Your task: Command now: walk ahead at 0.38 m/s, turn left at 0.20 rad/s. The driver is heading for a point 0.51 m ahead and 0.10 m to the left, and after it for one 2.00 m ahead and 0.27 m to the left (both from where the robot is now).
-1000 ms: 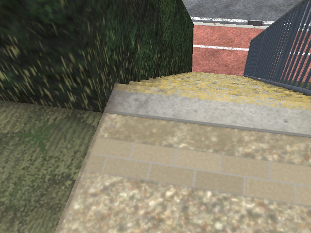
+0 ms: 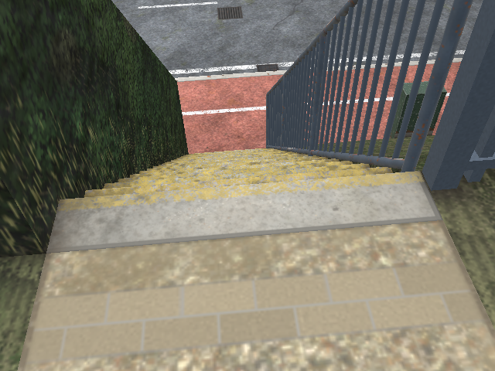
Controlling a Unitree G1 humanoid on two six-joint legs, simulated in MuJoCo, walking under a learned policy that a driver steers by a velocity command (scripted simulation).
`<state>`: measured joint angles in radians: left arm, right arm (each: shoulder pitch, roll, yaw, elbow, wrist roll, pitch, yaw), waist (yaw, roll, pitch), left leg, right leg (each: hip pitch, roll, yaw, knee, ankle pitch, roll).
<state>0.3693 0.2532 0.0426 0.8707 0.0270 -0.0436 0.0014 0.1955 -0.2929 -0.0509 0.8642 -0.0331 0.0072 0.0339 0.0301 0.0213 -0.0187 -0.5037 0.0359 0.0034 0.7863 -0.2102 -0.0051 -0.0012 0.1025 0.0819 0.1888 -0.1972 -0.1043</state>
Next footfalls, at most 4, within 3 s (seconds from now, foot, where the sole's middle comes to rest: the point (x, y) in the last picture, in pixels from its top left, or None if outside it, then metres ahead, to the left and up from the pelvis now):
0.22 left None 0.24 0.16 -0.79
0.78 right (229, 347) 0.60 0.12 -0.79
1.26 left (185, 261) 0.88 0.28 -0.79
1.76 right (243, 217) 1.06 0.10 -0.79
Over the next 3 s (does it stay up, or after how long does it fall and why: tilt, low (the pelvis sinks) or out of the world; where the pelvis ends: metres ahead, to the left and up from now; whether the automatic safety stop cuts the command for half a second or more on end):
stays up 0.86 0.16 -0.01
